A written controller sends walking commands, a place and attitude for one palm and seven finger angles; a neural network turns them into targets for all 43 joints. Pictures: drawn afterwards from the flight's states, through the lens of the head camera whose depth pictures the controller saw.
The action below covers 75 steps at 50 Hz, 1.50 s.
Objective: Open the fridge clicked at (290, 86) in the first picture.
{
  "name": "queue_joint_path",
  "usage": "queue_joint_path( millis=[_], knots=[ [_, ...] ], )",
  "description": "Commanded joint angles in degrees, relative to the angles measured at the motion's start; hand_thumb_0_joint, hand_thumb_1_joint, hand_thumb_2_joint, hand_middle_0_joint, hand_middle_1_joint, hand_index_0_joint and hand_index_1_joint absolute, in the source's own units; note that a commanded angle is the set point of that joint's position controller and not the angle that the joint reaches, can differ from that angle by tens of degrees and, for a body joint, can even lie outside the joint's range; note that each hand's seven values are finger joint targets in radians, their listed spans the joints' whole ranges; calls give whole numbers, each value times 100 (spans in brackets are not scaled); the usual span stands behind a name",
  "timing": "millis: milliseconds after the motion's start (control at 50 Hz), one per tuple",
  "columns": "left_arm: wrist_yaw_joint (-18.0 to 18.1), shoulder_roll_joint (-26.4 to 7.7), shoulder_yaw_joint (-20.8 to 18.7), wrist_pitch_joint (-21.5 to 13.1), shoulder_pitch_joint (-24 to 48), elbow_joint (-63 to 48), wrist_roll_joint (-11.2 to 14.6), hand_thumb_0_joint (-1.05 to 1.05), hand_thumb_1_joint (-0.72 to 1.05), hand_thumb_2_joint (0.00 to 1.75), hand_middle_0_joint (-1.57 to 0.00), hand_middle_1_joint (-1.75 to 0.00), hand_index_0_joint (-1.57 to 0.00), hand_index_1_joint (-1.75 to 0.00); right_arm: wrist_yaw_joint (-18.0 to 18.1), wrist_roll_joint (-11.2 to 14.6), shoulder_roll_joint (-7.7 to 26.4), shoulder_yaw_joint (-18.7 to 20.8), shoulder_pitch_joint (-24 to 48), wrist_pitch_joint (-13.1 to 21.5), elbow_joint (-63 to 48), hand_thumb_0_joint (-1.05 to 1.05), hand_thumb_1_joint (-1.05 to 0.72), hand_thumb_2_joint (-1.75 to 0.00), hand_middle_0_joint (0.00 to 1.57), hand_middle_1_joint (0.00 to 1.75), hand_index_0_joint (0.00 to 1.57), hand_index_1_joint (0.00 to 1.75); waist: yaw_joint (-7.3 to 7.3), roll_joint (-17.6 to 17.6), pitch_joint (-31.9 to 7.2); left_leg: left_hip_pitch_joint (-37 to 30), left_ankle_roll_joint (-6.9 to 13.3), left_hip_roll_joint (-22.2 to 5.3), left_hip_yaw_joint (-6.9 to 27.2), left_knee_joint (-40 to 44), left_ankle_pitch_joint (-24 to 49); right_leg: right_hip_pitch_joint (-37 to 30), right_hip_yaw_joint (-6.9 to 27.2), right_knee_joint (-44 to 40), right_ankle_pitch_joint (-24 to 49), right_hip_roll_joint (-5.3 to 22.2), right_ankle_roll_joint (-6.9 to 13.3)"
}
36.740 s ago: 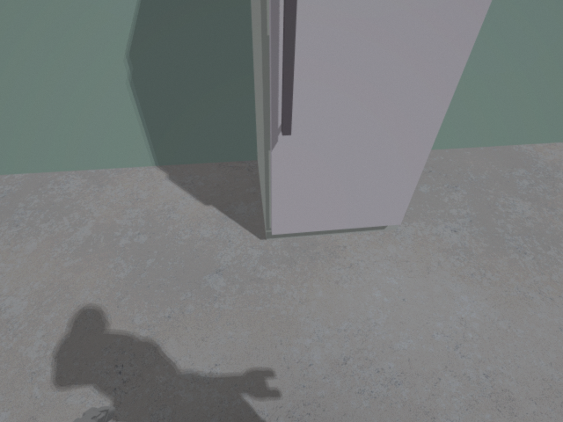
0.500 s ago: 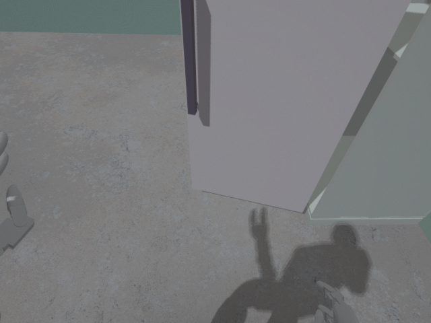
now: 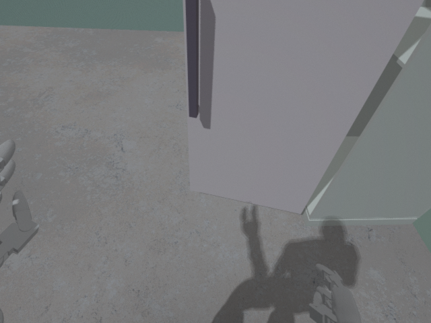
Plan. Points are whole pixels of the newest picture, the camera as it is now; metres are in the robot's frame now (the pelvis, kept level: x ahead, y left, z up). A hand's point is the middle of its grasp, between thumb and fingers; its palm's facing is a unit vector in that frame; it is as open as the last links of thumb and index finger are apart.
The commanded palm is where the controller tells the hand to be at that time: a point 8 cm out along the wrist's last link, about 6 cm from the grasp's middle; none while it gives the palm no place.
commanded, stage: let the arm hang, fingers relaxed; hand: left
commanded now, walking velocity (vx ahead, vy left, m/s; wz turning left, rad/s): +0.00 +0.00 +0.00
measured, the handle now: (194, 57) +0.83 +0.13 +0.09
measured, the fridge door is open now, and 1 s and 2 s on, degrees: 75 75 75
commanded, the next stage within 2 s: look to check the result in 1.20 s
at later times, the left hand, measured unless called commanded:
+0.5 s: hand out of the picture +0.02 +0.18 -0.18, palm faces -0.04 -0.98 -0.18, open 7.1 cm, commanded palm none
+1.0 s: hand out of the picture +0.12 +0.24 -0.14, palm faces -0.06 -0.93 -0.37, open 7.4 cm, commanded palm none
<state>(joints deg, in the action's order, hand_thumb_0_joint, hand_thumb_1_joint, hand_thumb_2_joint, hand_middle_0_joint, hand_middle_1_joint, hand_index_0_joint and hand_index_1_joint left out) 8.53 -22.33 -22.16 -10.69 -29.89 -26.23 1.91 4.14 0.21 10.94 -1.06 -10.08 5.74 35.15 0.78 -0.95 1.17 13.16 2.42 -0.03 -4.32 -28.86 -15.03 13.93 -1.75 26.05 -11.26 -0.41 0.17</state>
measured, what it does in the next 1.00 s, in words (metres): stands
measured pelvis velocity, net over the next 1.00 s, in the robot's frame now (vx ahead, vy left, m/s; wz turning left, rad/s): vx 0.01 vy -0.01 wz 0.00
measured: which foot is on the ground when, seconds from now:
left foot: down 0.00-1.00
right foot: down 0.00-1.00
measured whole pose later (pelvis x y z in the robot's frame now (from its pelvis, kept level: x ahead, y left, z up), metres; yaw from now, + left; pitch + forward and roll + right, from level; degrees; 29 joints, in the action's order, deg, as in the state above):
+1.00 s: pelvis +0.01 -0.01 +0.01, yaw +0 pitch -1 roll +0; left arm 0.0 -19.6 0.6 -0.9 -2.5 64.0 -1.1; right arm -0.5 -1.1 18.9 0.7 -6.3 0.2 63.6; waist -1.0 1.7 2.3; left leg 7.6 1.7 0.6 -4.6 -18.8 -10.4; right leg 10.1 -1.4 19.6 -8.6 -0.2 0.9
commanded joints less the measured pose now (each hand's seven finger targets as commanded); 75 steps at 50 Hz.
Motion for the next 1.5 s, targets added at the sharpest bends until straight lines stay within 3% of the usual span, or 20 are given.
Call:
queue_joint_path(
  millis=[0,60,80,100,120,140,180,220,280,300,360,420,520,540,620,760,900,1160,1480],
  knots=[
    [139,-970,-699,-374,312,-1181,31,0,90,90,-20,-30,-20,-30,91,10,774,264,482,216,-845,0,-90,-90,20,30,20,30,-15,502,-560,429,-101,-651,693,854,425,-737,456,-152,740,333,53],
    [142,-954,-663,-357,336,-1180,31,0,90,90,-20,-30,-20,-30,100,5,763,260,485,218,-840,0,-90,-90,20,30,20,30,-23,539,-558,365,-112,-619,639,810,432,-699,503,-201,798,372,64],
    [-656,-192,1561,458,572,3614,-429,0,90,90,-20,-30,-20,-30,-450,-18,1826,629,708,520,653,0,-90,-90,20,30,20,30,-324,324,-213,501,-29,-737,652,-330,1510,286,233,464,1569,858,170],
    [-774,-295,1414,874,722,3708,-302,0,90,90,-20,-30,-20,-30,-491,71,1645,606,291,85,440,0,-90,-90,20,30,20,30,-285,397,-720,85,-137,-720,543,-224,1445,373,533,222,1175,889,207],
    [-794,-202,1482,989,819,3630,-292,0,90,90,-20,-30,-20,-30,-481,62,1555,576,241,-37,315,0,-90,-90,20,30,20,30,-297,415,-609,77,-108,-758,599,-168,1032,608,424,224,517,809,190],
    [-788,-68,1552,955,1013,3862,-315,0,90,90,-20,-30,-20,-30,-487,-3,1443,561,156,-80,404,0,-90,-90,20,30,20,30,-257,128,-725,268,16,-829,769,-130,1138,590,270,462,303,680,194],
    [-789,-125,1691,993,1352,4374,-316,0,90,90,-20,-30,-20,-30,-495,-57,1494,450,254,-254,356,0,-90,-90,20,30,20,30,-195,-265,-454,704,179,-923,1104,245,968,411,159,680,-184,488,158],
    [-771,-223,1781,1008,1599,5001,-342,0,90,90,-20,-30,-20,-30,-477,-113,1572,416,345,-349,434,0,-90,-90,20,30,20,30,-94,-646,-440,824,181,-856,1135,363,1003,32,264,525,90,522,168],
    [-734,-221,1950,1068,1831,5986,-331,0,90,90,-20,-30,-20,-30,-454,-172,1421,337,296,-480,702,0,-90,-90,20,30,20,30,-90,-332,-384,661,73,-655,962,548,798,-131,505,323,277,632,194],
    [-733,-210,1996,1071,1849,6274,-331,0,90,90,-20,-30,-20,-30,-450,-182,1405,320,302,-506,824,0,-90,-90,20,30,20,30,-79,-70,-379,564,57,-625,920,653,559,-120,579,204,122,629,189],
    [-742,-229,2047,1063,1868,6950,-333,0,90,90,-20,-30,-20,-30,-434,-174,1350,286,280,-553,1121,0,-90,-90,20,30,20,30,-77,548,-309,487,32,-605,909,967,-75,-234,621,-88,-275,594,184],
    [-757,-270,2053,1004,1838,7509,-323,0,90,90,-20,-30,-20,-30,-401,-155,1310,300,180,-574,1451,0,-90,-90,20,30,20,30,-109,803,-278,372,-8,-530,833,1021,-542,-234,727,-414,-515,644,257],
    [-769,-422,1986,924,2017,8029,-306,0,90,90,-20,-30,-20,-30,-352,-145,1447,408,-32,-571,1855,0,-90,-90,20,30,20,30,-158,677,-293,140,16,-579,865,1024,-580,-231,826,-780,-632,681,369],
    [-769,-488,1981,911,2051,8111,-307,0,90,90,-20,-30,-20,-30,-348,-127,1521,431,-68,-563,1892,0,-90,-90,20,30,20,30,-157,406,-289,54,32,-605,887,1009,-446,-238,827,-830,-553,682,373],
    [-777,-516,2002,909,2222,8436,-291,0,90,90,-20,-30,-20,-30,-331,-131,1610,438,-105,-543,2168,0,-90,-90,20,30,20,30,-170,147,-83,-17,26,-677,894,1166,-344,-203,824,-949,-552,688,350],
    [-780,-695,2018,887,2485,8726,-286,0,90,90,-20,-30,-20,-30,-350,-121,1759,408,65,-504,2463,0,-90,-90,20,30,20,30,-166,-54,-145,-290,-4,-737,866,1307,173,-380,827,-1011,-110,730,294],
    [-775,-824,2051,876,2793,8786,-286,0,90,90,-20,-30,-20,-30,-381,-122,1887,367,379,-488,2592,0,-90,-90,20,30,20,30,-150,-38,-117,-497,-44,-773,838,1461,626,-483,784,-1028,366,751,232],
    [-752,-834,2038,830,2938,8698,-288,0,90,90,-20,-30,-20,-30,-354,-128,1933,318,577,-451,2585,0,-90,-90,20,30,20,30,-166,152,-472,-909,-102,-795,727,1448,1480,-912,747,-983,1404,809,250],
    [-726,-803,2027,824,2756,8756,-263,0,90,90,-20,-30,-20,-30,-283,-114,1898,308,451,-484,2593,0,-90,-90,20,30,20,30,-187,143,-543,-1144,-137,-821,637,1365,1795,-1115,724,-1022,2040,823,298]
  ],
)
